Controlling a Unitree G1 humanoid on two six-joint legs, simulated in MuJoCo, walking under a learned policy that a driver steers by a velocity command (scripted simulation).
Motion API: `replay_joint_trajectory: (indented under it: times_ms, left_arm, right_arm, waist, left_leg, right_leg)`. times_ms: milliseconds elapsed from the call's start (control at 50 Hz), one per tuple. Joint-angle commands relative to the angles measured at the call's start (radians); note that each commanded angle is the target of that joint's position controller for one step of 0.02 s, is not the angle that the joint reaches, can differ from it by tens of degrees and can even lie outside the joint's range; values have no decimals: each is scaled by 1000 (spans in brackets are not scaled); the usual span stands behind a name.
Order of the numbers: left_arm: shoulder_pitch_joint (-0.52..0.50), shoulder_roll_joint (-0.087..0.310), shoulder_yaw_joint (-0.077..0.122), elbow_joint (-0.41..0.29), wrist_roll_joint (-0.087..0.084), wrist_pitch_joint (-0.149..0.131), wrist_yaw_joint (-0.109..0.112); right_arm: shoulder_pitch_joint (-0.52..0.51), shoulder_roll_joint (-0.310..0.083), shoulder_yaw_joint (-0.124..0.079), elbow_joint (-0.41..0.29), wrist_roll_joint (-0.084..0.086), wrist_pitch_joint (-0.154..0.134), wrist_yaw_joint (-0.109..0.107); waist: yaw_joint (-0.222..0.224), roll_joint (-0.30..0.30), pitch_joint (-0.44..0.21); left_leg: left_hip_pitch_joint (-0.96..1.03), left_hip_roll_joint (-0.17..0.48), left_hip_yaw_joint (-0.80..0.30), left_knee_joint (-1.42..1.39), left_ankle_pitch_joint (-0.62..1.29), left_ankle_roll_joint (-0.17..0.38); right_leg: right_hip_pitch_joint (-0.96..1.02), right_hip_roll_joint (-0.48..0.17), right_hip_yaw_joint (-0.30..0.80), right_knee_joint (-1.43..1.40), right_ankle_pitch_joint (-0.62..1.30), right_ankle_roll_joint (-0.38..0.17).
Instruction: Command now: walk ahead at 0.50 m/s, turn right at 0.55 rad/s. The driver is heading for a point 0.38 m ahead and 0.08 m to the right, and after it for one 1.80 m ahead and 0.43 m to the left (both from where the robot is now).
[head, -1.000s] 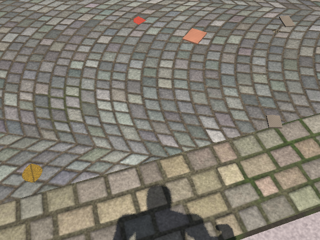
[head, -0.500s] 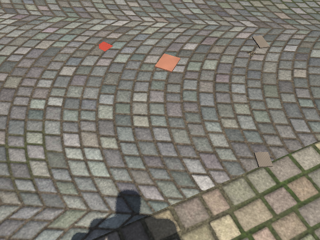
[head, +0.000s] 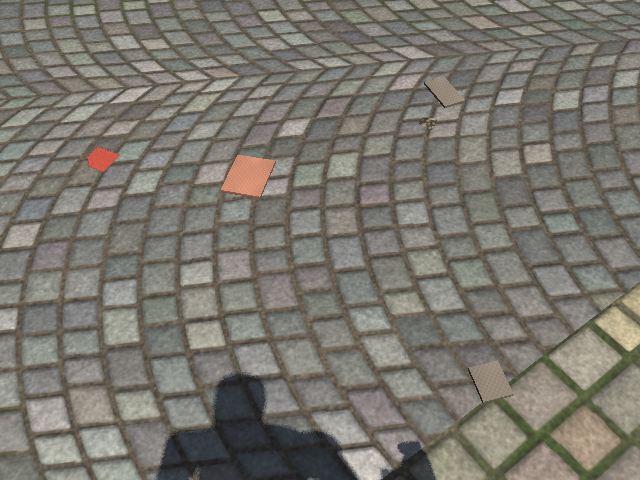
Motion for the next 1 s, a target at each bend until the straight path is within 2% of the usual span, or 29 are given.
replay_joint_trajectory:
  times_ms: [20, 60, 140, 180, 200, 220, 240, 260, 280, 300, 320, 340, 360, 400, 460, 540, 560, 600, 620, 640, 660, 680, 700, 740, 780, 820, 860, 940, 1000]
  left_arm:
    - [-16, 181, 46, -74, -8, -12, 20]
    - [18, 184, 48, -64, -11, -8, 22]
    - [59, 171, 47, -50, -17, 4, 28]
    - [50, 175, 50, -58, -11, 12, 33]
    - [36, 162, 45, -66, -10, 16, 33]
    - [24, 123, 31, -81, -5, 14, 30]
    - [38, 69, 10, -104, 14, 11, 28]
    - [185, 34, -2, -134, -24, 0, 25]
    - [163, 150, 17, -102, -34, 1, 29]
    - [54, 186, 28, -112, -22, 5, 30]
    - [11, 163, 26, -117, -9, 8, 35]
    - [-13, 147, 27, -125, 6, 7, 36]
    - [1, 126, 26, -129, 7, 9, 32]
    - [9, 75, 12, -133, 11, 13, 31]
    - [-52, 46, -6, -149, 18, 13, 31]
    - [-150, 90, 3, -169, 7, 24, 31]
    - [-167, 97, 5, -176, 7, 24, 32]
    - [-146, 111, 15, -172, 11, 20, 33]
    - [-126, 136, 25, -169, 19, 16, 37]
    - [-84, 200, 41, -177, 37, 17, 49]
    - [-67, 238, 50, -191, 44, 36, 59]
    - [-32, 208, 46, -177, 41, 47, 51]
    - [-60, 168, 34, -184, 33, 45, 47]
    - [-171, 126, 20, -196, 24, 42, 43]
    - [-221, 137, 23, -187, 33, 41, 42]
    - [-223, 142, 28, -174, 37, 42, 47]
    - [-227, 152, 33, -164, 31, 45, 52]
    - [-210, 194, 48, -142, 15, 53, 49]
    - [-220, 201, 52, -123, -12, 59, 46]
  right_arm:
    - [-63, -45, -8, -72, -1, -6, 1]
    - [-124, -41, -4, -97, 10, -11, 8]
    - [-163, -86, -13, -129, 21, -25, 24]
    - [-124, -111, -22, -127, 23, -37, 29]
    - [-52, -123, -30, -108, 21, -43, 27]
    - [61, -158, -45, -87, 7, -49, 21]
    - [226, -219, -60, -73, -1, -46, 12]
    - [283, -277, -76, -35, -3, -29, 19]
    - [242, -165, -51, -65, 17, -24, 23]
    - [198, -110, -35, -74, 14, -19, 21]
    - [149, -99, -25, -75, -1, -14, 25]
    - [120, -82, -18, -67, -7, -11, 31]
    - [110, -72, -11, -59, -13, -12, 34]
    - [94, -63, -5, -39, -1, -15, 38]
    - [83, -135, -25, -25, 17, 7, 24]
    - [129, -177, -40, -8, 38, 43, 10]
    - [133, -175, -40, -7, 42, 50, 7]
    - [113, -162, -38, -14, 51, 62, -2]
    - [121, -137, -31, -17, 50, 64, -5]
    - [128, -81, -15, -38, 30, 60, -5]
    - [234, -22, 2, -36, 12, 54, -2]
    - [235, -82, -12, -44, 29, 60, -5]
    - [215, -139, -32, -40, 36, 76, -9]
    - [208, -141, -46, -30, 34, 121, -24]
    - [202, -108, -43, -49, 30, 148, -28]
    - [174, -82, -37, -80, 31, 153, -24]
    - [140, -67, -28, -109, 28, 152, -12]
    - [107, -94, -32, -151, 28, 154, 16]
    - [158, -101, -43, -146, 25, 159, 30]
  waist:
    - [-5, -88, -24]
    - [22, -104, -20]
    - [26, -117, -25]
    - [-3, -145, -35]
    - [-42, -152, -60]
    - [-97, -133, -149]
    - [-153, -4, -297]
    - [-72, 368, -381]
    - [-98, 215, -290]
    - [-122, 111, -161]
    - [-96, 30, -96]
    - [-72, 24, -57]
    - [-39, 49, -62]
    - [-12, 77, -81]
    - [-17, 90, -135]
    - [-50, 97, -130]
    - [-51, 99, -120]
    - [-18, 97, -110]
    - [-9, 80, -115]
    - [-8, -22, -178]
    - [-41, -235, -238]
    - [-9, -290, -269]
    - [-11, -206, -221]
    - [-47, -159, -144]
    - [-68, -165, -100]
    - [-63, -178, -96]
    - [-51, -179, -114]
    - [-35, -188, -142]
    - [-74, -169, -132]
  left_leg:
    - [88, -53, 33, -215, 203, -21]
    - [135, -82, 39, -311, 279, -18]
    - [151, -95, -2, -409, 219, 3]
    - [209, -100, 0, -429, 125, 27]
    - [306, -105, 19, -465, 117, 49]
    - [502, -51, -15, -454, 114, 91]
    - [772, 130, -193, -433, 74, 148]
    - [1031, 325, -669, -540, -156, 303]
    - [972, 308, -671, -577, -339, 272]
    - [833, 255, -504, -583, -204, 236]
    - [699, 211, -379, -581, 57, 228]
    - [604, 178, -292, -576, 307, 239]
    - [545, 151, -216, -572, 491, 242]
    - [502, 110, -128, -579, 696, 258]
    - [464, 81, -65, -577, 784, 261]
    - [471, 75, -97, -556, 583, 235]
    - [471, 76, -120, -541, 518, 227]
    - [444, 53, -159, -490, 353, 190]
    - [403, 18, -161, -442, 251, 151]
    - [308, -48, -115, -297, 61, 99]
    - [125, -160, -7, -83, -433, 36]
    - [42, -151, 23, 116, -558, 3]
    - [6, -114, 9, 237, -503, -11]
    - [8, -75, 8, 290, -382, -39]
    - [79, -72, 41, 275, -296, -58]
    - [105, -66, 63, 187, -245, -60]
    - [157, -53, 75, 67, -207, -51]
    - [254, -60, 117, -100, -178, -12]
    - [392, -97, 162, -326, -52, 51]
  right_leg:
    - [-78, -199, 162, -125, 155, -137]
    - [-80, -199, 179, -115, 103, -116]
    - [40, -244, 285, -16, 62, -101]
    - [78, -260, 336, 49, 97, -89]
    - [72, -236, 337, 105, 131, -72]
    - [19, -182, 297, 252, 157, -42]
    - [-127, -102, 190, 543, -38, 2]
    - [-483, -3, 97, 830, -461, 53]
    - [-589, -91, 131, 947, -418, 64]
    - [-594, -106, 112, 958, -328, 75]
    - [-537, -127, 89, 938, -274, 88]
    - [-499, -137, 82, 892, -264, 97]
    - [-433, -155, 68, 849, -271, 101]
    - [-368, -163, 13, 698, -258, 120]
    - [-243, -141, -32, 461, -111, 140]
    - [-181, -96, -33, 306, 12, 139]
    - [-171, -92, -27, 266, 18, 132]
    - [-75, -88, -24, 118, 110, 106]
    - [14, -125, -6, 53, 203, 79]
    - [163, -286, 111, 80, 440, 19]
    - [311, -500, 278, 118, 716, -116]
    - [285, -571, 385, 67, 629, -207]
    - [242, -515, 332, 43, 489, -192]
    - [113, -433, 192, 6, 325, -131]
    - [-11, -390, 89, -35, 287, -122]
    - [-23, -382, 29, -48, 269, -128]
    - [-14, -388, -12, -41, 271, -130]
    - [21, -433, -31, -12, 268, -122]
    - [-12, -417, -77, 83, 154, -48]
